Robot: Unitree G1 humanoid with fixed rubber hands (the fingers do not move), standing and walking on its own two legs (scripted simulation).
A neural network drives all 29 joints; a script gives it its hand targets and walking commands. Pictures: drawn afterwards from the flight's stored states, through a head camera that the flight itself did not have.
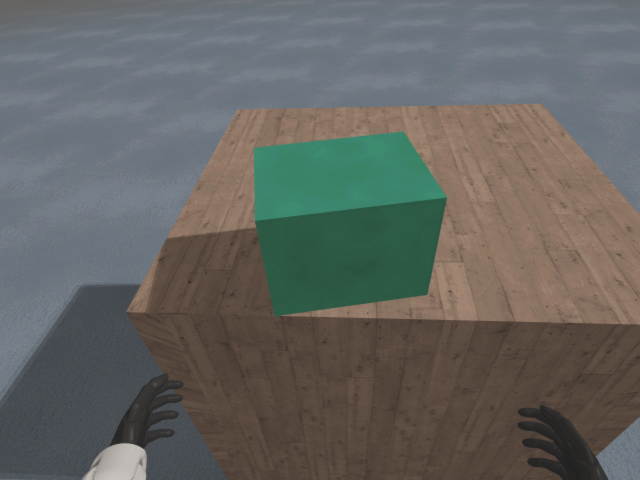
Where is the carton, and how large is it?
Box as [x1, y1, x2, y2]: [254, 132, 446, 315]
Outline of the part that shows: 403,132 254,148 255,223 274,315 423,295 427,293 446,197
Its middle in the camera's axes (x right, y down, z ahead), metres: +0.03 -0.03 +0.61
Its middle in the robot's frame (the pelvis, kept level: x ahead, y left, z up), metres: +0.47 -0.01 +0.10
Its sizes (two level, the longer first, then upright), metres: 0.239 0.186 0.185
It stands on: a pedestal, 0.78 m high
